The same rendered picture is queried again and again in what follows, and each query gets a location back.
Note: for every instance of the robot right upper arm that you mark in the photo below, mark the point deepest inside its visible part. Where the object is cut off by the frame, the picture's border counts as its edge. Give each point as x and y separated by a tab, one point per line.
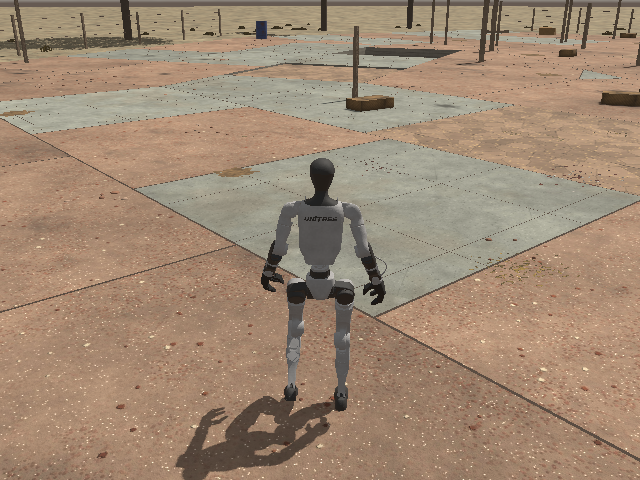
352	212

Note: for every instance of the right robot hand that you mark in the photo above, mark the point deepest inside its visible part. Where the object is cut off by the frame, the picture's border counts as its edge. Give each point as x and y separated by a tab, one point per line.
378	289

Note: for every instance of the robot left upper arm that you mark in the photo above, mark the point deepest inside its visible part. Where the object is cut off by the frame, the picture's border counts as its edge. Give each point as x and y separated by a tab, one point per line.
289	210

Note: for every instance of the robot left forearm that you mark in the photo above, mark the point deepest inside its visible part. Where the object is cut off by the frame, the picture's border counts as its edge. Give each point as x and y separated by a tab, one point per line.
272	262

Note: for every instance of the right robot foot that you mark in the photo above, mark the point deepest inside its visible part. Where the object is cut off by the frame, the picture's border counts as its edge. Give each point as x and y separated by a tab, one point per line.
341	402

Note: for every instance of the left robot thigh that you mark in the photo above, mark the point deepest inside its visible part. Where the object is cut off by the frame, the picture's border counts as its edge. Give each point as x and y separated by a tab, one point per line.
296	296

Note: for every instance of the robot right forearm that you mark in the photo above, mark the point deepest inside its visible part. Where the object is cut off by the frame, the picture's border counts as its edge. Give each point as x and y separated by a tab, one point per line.
371	267

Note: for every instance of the left robot hand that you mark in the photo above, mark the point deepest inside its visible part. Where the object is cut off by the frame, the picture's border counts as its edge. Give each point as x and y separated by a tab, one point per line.
265	281

